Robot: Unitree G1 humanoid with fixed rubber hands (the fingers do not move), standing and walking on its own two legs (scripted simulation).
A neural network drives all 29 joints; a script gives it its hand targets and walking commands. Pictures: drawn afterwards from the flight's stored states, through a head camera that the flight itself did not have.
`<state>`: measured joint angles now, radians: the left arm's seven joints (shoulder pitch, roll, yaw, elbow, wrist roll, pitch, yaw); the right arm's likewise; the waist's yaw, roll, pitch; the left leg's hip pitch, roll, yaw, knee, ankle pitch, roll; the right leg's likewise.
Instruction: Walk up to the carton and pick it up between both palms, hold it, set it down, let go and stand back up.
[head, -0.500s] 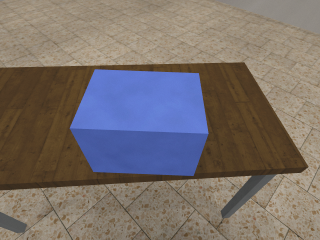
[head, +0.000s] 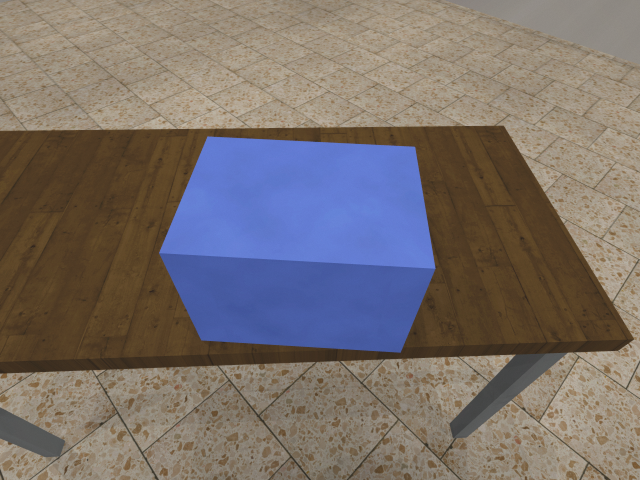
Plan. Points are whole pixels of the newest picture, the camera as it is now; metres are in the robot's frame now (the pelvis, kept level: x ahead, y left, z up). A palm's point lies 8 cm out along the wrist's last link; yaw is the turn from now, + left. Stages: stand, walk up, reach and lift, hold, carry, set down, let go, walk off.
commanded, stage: stand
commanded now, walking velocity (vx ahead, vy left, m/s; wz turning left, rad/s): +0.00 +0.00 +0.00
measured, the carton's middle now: (305, 246) +0.41 +0.03 +0.04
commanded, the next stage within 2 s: none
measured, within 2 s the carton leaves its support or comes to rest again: neither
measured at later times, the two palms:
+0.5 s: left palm out of the picture +0.02 +0.24 -0.14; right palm out of the picture +0.01 -0.23 -0.13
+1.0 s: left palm out of the picture +0.01 +0.24 -0.14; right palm out of the picture +0.02 -0.22 -0.14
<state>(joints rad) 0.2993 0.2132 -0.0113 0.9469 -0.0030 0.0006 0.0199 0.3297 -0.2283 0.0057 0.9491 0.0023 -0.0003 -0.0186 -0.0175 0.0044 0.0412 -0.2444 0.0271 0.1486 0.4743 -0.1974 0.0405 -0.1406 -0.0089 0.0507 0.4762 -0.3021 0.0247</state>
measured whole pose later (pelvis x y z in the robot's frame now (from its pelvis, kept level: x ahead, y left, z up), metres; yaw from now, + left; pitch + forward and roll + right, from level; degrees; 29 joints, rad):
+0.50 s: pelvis +0.01 +0.01 +0.00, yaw +1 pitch -2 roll +0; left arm 0.30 0.19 -0.01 1.02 0.00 0.00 0.03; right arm 0.34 -0.19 0.00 1.00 0.00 -0.01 -0.03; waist -0.02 -0.01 0.05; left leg -0.21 0.00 0.14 0.44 -0.20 0.05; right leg -0.10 -0.03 0.04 0.43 -0.30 0.04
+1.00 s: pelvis +0.02 +0.01 +0.00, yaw +2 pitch -2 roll +1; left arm 0.30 0.18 -0.02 1.08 0.00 0.00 0.04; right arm 0.34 -0.17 0.00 1.04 0.00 -0.01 -0.04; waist -0.01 -0.02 0.05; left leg -0.19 -0.03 0.13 0.41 -0.19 0.06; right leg -0.07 -0.06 0.02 0.42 -0.31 0.05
